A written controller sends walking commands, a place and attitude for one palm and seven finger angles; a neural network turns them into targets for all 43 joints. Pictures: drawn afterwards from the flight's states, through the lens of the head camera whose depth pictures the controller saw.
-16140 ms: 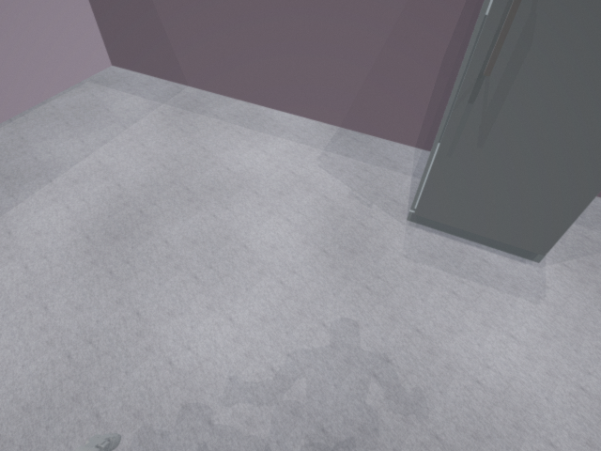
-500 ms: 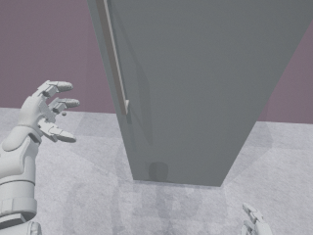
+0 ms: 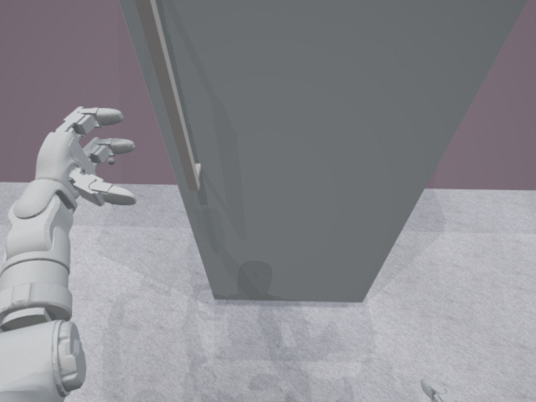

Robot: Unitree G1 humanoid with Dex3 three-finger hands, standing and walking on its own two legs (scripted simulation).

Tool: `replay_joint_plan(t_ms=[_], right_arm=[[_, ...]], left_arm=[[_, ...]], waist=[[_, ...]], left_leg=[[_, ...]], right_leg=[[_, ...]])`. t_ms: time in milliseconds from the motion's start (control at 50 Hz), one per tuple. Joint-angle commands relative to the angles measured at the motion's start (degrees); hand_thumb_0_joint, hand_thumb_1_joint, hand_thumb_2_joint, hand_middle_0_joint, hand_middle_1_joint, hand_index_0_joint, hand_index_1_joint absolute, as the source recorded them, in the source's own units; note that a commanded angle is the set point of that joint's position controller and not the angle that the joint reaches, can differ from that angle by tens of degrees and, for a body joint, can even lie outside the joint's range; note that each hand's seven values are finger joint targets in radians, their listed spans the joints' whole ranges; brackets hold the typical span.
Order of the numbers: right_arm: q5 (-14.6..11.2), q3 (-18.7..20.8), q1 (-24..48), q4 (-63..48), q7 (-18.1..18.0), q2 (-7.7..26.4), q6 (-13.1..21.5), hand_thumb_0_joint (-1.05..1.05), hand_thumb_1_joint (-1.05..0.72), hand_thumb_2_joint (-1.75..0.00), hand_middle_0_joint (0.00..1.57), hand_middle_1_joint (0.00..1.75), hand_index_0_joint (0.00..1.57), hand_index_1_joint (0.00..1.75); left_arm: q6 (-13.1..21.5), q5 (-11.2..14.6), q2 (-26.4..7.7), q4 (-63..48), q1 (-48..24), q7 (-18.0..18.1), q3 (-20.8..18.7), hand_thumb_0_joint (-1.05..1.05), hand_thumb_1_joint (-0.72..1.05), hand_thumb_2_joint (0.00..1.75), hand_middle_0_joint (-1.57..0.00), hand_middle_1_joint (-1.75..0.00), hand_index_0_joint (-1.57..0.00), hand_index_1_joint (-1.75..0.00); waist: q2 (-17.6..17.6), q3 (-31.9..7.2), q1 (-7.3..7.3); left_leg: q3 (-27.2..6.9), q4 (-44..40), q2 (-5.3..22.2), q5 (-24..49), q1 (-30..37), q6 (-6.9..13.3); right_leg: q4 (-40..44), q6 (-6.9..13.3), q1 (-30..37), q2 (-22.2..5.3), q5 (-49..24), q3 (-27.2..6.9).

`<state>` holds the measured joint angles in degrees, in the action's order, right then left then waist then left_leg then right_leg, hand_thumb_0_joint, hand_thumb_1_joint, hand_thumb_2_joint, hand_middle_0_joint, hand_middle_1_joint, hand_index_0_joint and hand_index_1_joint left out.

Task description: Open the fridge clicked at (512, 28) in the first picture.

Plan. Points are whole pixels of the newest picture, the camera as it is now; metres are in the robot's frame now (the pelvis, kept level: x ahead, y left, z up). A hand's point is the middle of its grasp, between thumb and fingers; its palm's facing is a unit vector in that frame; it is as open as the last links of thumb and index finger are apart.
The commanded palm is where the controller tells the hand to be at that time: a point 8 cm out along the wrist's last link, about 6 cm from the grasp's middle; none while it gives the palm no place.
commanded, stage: move the hooked fingers beside the handle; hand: left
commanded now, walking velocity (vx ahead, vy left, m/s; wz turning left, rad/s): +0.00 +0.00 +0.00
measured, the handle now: (176, 101) +0.52 +0.16 +0.18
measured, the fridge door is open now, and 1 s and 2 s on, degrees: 0 0 0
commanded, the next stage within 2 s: feel for the door with the fingertips in 1.74 s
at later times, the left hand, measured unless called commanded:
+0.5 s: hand (139, 136) +0.46 +0.22 +0.16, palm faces +0.01 -1.00 +0.00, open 14.0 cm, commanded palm +0.43 +0.27 +0.15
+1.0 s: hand (136, 139) +0.45 +0.22 +0.16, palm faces +0.01 -1.00 +0.01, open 14.0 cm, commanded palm +0.43 +0.27 +0.15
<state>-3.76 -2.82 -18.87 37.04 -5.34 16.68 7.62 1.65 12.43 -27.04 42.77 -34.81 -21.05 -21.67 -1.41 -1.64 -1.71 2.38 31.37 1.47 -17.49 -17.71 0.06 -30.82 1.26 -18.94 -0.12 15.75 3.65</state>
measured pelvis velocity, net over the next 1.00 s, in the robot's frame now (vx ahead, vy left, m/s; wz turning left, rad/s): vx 0.00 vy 0.01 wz -0.01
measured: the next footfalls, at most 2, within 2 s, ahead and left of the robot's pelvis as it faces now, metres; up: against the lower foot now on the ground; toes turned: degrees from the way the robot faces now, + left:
none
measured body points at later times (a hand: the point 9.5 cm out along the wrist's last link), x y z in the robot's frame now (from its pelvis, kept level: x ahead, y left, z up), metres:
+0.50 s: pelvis +0.00 +0.01 +0.00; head +0.04 +0.01 +0.44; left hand +0.46 +0.27 +0.16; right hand +0.05 -0.25 -0.12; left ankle -0.02 +0.12 -0.73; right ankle +0.00 -0.10 -0.73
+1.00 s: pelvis +0.00 +0.01 -0.01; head +0.04 +0.00 +0.44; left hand +0.45 +0.27 +0.16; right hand +0.06 -0.26 -0.12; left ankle -0.02 +0.12 -0.73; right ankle +0.00 -0.10 -0.73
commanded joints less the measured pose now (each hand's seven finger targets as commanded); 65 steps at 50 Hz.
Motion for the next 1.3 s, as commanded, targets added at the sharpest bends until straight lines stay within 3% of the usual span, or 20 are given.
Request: replay_joint_plan(t_ms=[0,140,200,260,340,360,400,480,600,640,680,780,840,900,940,980,1060,1140,1200,1280], right_arm=[[0.02,2.96,0.56,-6.52,-0.96,7.86,2.46,0.00,-0.90,-0.90,0.20,0.30,0.20,0.30],[0.35,3.20,-2.00,-5.57,-0.22,8.40,1.48,0.00,-0.90,-0.90,0.20,0.30,0.20,0.30],[0.57,3.45,-2.59,-5.43,0.26,8.29,1.32,0.00,-0.90,-0.90,0.20,0.30,0.20,0.30],[0.76,3.61,-3.73,-5.08,0.44,8.66,0.71,0.00,-0.90,-0.90,0.20,0.30,0.20,0.30],[1.08,3.60,-4.86,-4.62,0.73,8.73,0.15,0.00,-0.90,-0.90,0.20,0.30,0.20,0.30],[1.11,3.49,-4.92,-4.44,0.87,8.38,0.12,0.00,-0.90,-0.90,0.20,0.30,0.20,0.30],[1.27,3.58,-5.88,-3.95,0.97,8.62,-0.10,0.00,-0.90,-0.90,0.20,0.30,0.20,0.30],[1.40,3.82,-6.28,-4.86,1.32,8.60,-0.56,0.00,-0.90,-0.90,0.20,0.30,0.20,0.30],[1.12,4.08,-6.03,-5.40,1.53,8.68,-1.30,0.00,-0.90,-0.90,0.20,0.30,0.20,0.30],[1.03,4.04,-5.90,-5.61,1.34,8.77,-1.59,0.00,-0.90,-0.90,0.20,0.30,0.20,0.30],[1.05,3.96,-5.94,-5.28,1.19,8.78,-1.73,0.00,-0.90,-0.90,0.20,0.30,0.20,0.30],[1.18,3.86,-5.17,-5.78,1.15,8.07,-1.40,0.00,-0.90,-0.90,0.20,0.30,0.20,0.30],[0.95,3.81,-5.15,-5.32,0.95,8.08,-1.37,0.00,-0.90,-0.90,0.20,0.30,0.20,0.30],[0.85,3.77,-5.29,-4.97,0.71,8.69,-1.67,0.00,-0.90,-0.90,0.20,0.30,0.20,0.30],[0.71,3.52,-5.33,-5.17,0.65,8.71,-2.04,0.00,-0.90,-0.90,0.20,0.30,0.20,0.30],[0.82,3.34,-5.31,-5.26,0.74,8.80,-2.13,0.00,-0.90,-0.90,0.20,0.30,0.20,0.30],[1.04,3.53,-5.24,-5.83,0.64,8.59,-2.23,0.00,-0.90,-0.90,0.20,0.30,0.20,0.30],[1.01,3.58,-5.51,-4.92,0.36,8.41,-1.80,0.00,-0.90,-0.90,0.20,0.30,0.20,0.30],[1.13,3.62,-5.78,-4.35,0.56,8.40,-1.58,0.00,-0.90,-0.90,0.20,0.30,0.20,0.30],[1.21,3.63,-6.36,-4.58,1.02,8.81,-2.16,0.00,-0.90,-0.90,0.20,0.30,0.20,0.30]], left_arm=[[5.20,0.53,-15.23,-10.24,-30.87,0.12,-1.40,0.00,-0.50,0.30,-0.30,-1.20,-0.30,-1.20],[6.12,-0.27,-15.12,-3.31,-31.93,0.86,-1.05,0.00,-0.50,0.30,-0.30,-1.20,-0.30,-1.20],[7.42,-1.00,-14.33,-3.58,-34.96,1.90,-0.38,0.00,-0.50,0.30,-0.30,-1.20,-0.30,-1.20],[8.32,-1.28,-16.18,-1.03,-36.89,2.98,-1.96,0.00,-0.50,0.30,-0.30,-1.20,-0.30,-1.20],[9.88,-2.64,-16.96,0.94,-39.85,4.24,-2.11,0.00,-0.50,0.30,-0.30,-1.20,-0.30,-1.20],[10.20,-2.94,-15.20,1.38,-42.12,4.44,-0.61,0.00,-0.50,0.30,-0.30,-1.20,-0.30,-1.20],[10.70,-3.68,-16.99,4.73,-41.81,4.70,-2.01,0.00,-0.50,0.30,-0.30,-1.20,-0.30,-1.20],[11.84,-3.62,-16.71,3.71,-39.78,3.93,-2.23,0.00,-0.50,0.30,-0.30,-1.20,-0.30,-1.20],[11.08,-2.12,-14.67,2.76,-36.30,3.04,-1.71,0.00,-0.50,0.30,-0.30,-1.20,-0.30,-1.20],[10.60,-1.87,-13.72,3.01,-37.45,3.33,-0.76,0.00,-0.50,0.30,-0.30,-1.20,-0.30,-1.20],[10.55,-2.56,-16.84,3.27,-38.14,3.91,-2.84,0.00,-0.50,0.30,-0.30,-1.20,-0.30,-1.20],[12.90,-3.31,-16.92,-4.36,-41.22,4.88,-2.00,0.00,-0.50,0.30,-0.30,-1.20,-0.30,-1.20],[12.05,-2.14,-13.21,-0.80,-40.36,4.18,0.61,0.00,-0.50,0.30,-0.30,-1.20,-0.30,-1.20],[9.74,-2.02,-15.86,4.79,-37.25,3.46,-2.03,0.00,-0.50,0.30,-0.30,-1.20,-0.30,-1.20],[8.76,-2.25,-14.11,7.20,-37.53,2.96,0.08,0.00,-0.50,0.30,-0.30,-1.20,-0.30,-1.20],[8.72,-2.97,-15.69,8.38,-38.95,3.00,-0.46,0.00,-0.50,0.30,-0.30,-1.20,-0.30,-1.20],[12.04,-2.79,-17.90,3.93,-43.40,3.09,-1.40,0.00,-0.50,0.30,-0.30,-1.20,-0.30,-1.20],[14.19,-2.26,-15.07,2.31,-48.24,2.70,1.21,0.00,-0.50,0.30,-0.30,-1.20,-0.30,-1.20],[13.29,-1.97,-14.72,3.39,-45.49,2.82,0.28,0.00,-0.50,0.30,-0.30,-1.20,-0.30,-1.20],[10.29,-2.25,-15.64,9.01,-38.25,3.28,-1.67,0.00,-0.50,0.30,-0.30,-1.20,-0.30,-1.20]], waist=[[-2.30,-17.31,-1.48],[-0.89,-17.83,-1.50],[-3.93,-19.00,-1.81],[-0.29,-19.23,-2.23],[-2.15,-20.47,-2.33],[-2.63,-19.95,-3.33],[-1.60,-19.13,-3.03],[-2.97,-23.57,-2.15],[-0.94,-21.06,-1.96],[0.44,-18.77,-2.78],[0.28,-18.47,-2.48],[-6.16,-24.71,-2.30],[-2.36,-21.28,-3.55],[0.57,-19.34,-2.81],[0.39,-16.85,-3.38],[-0.41,-15.80,-3.51],[-0.74,-20.98,-3.83],[-3.84,-23.23,-5.07],[-4.50,-25.61,-4.16],[-0.01,-20.99,-2.66]], left_leg=[[-2.07,-2.21,-1.42,14.95,5.91,2.28],[-2.46,-1.55,-1.12,16.72,4.11,2.05],[-2.85,-1.18,-1.00,17.54,5.52,1.70],[-2.95,-1.00,-0.79,17.15,3.94,1.88],[-2.89,-0.50,-0.80,17.57,3.81,1.74],[-2.93,-0.41,-0.85,17.31,4.13,1.79],[-2.96,-0.41,-0.79,16.24,2.47,1.72],[-2.74,0.35,-0.82,19.69,4.00,1.58],[-2.38,0.20,-0.46,19.34,2.86,1.75],[-2.21,-0.04,-0.54,16.84,1.59,2.12],[-2.26,-0.28,-0.73,14.52,0.41,2.15],[-2.52,0.66,-0.89,18.48,5.46,1.80],[-2.37,0.43,-0.73,16.45,3.92,2.17],[-2.08,0.07,-0.95,14.59,0.84,2.29],[-1.82,0.06,-1.16,13.29,-0.61,2.33],[-1.89,0.21,-1.21,12.10,-1.85,2.27],[-1.99,1.52,-1.27,13.48,-0.40,2.44],[-2.81,2.16,-1.06,14.95,3.22,2.19],[-3.29,2.17,-0.98,17.31,5.09,1.85],[-2.72,1.46,-0.98,16.34,-0.25,2.00]], right_leg=[[2.46,0.11,5.28,-0.01,-18.30,-2.58],[1.46,0.37,4.60,0.13,-19.06,-1.95],[1.00,0.45,2.82,0.35,-18.61,-1.93],[0.71,0.24,3.17,0.60,-18.52,-1.92],[0.06,0.43,2.70,0.57,-18.21,-1.98],[0.19,0.21,1.64,0.66,-18.24,-2.04],[0.11,0.23,1.37,0.72,-17.54,-2.07],[-0.97,0.40,3.10,0.81,-20.56,-2.22],[-0.63,0.27,2.48,1.13,-20.33,-1.96],[-0.17,0.15,1.72,1.09,-18.67,-1.78],[0.00,0.11,2.08,1.00,-17.41,-2.18],[-0.72,0.37,3.16,1.01,-19.89,-2.64],[-0.04,0.21,2.31,1.14,-18.70,-2.11],[0.08,0.08,3.08,0.88,-18.96,-2.26],[0.20,0.05,1.96,0.53,-17.99,-2.11],[0.17,-0.03,0.88,0.37,-17.05,-2.44],[-0.61,-0.23,2.76,0.46,-18.84,-3.38],[-0.99,0.02,0.74,0.81,-18.22,-2.84],[-1.23,0.12,0.80,1.00,-19.54,-2.45],[-1.31,0.04,1.73,0.87,-19.66,-1.94]])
